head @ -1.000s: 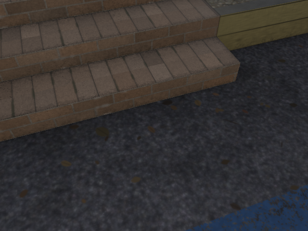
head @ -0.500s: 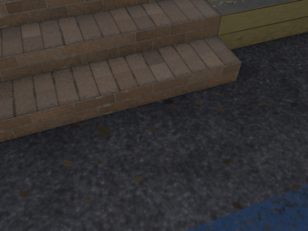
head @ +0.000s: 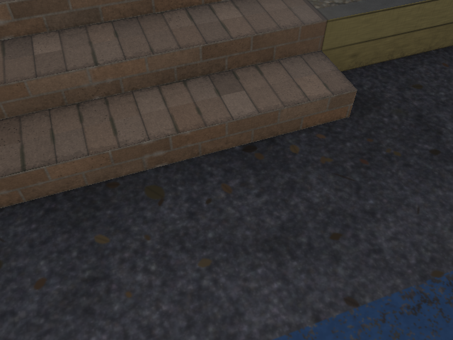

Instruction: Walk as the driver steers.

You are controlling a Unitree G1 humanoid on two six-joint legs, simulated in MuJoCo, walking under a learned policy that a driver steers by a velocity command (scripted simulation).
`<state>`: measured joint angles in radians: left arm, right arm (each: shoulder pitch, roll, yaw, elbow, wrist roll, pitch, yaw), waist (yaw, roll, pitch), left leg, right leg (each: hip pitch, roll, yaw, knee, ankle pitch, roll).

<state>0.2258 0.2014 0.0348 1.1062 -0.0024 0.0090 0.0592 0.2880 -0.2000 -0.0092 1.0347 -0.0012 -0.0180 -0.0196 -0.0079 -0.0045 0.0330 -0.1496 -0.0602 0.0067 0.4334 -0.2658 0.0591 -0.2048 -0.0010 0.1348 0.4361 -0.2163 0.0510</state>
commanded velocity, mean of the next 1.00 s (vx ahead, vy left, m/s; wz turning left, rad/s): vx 0.27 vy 0.00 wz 0.00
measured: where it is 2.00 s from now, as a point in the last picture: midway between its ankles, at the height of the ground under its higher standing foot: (249, 237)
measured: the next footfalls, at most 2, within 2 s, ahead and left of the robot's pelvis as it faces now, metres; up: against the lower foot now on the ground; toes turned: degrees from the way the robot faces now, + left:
right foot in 0.58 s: +0.13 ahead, -0.17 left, +0.00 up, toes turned -2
left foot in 1.08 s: +0.51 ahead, +0.05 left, +0.00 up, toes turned +2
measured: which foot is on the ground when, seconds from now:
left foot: down 0.00-0.58, up 0.60-1.00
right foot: down 0.00-0.30, up 0.32-0.56, down 0.58-1.00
